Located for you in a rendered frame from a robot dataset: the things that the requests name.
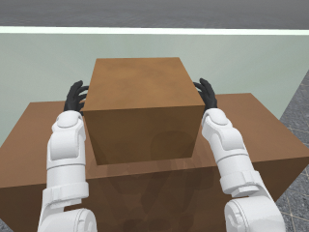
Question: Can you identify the pedestal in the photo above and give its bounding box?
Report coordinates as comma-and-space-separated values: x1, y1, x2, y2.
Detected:
0, 93, 309, 232

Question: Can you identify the robot right forearm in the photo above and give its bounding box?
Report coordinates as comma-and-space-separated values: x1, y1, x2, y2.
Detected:
201, 108, 286, 231

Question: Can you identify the carton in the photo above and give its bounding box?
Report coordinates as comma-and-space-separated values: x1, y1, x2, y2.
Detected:
82, 57, 206, 165

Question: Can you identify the robot left hand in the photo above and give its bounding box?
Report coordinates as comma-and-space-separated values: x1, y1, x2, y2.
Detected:
63, 80, 89, 116

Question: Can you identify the robot left forearm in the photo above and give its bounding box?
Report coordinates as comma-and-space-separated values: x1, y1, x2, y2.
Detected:
37, 110, 89, 232

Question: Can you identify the right robot upper arm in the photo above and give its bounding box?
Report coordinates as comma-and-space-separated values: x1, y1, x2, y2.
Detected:
224, 195, 286, 232

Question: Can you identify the robot right hand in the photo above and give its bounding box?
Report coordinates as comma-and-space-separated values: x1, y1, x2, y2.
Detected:
193, 77, 218, 119

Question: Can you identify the left robot upper arm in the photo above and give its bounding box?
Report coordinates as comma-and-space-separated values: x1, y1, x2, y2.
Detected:
39, 208, 98, 232

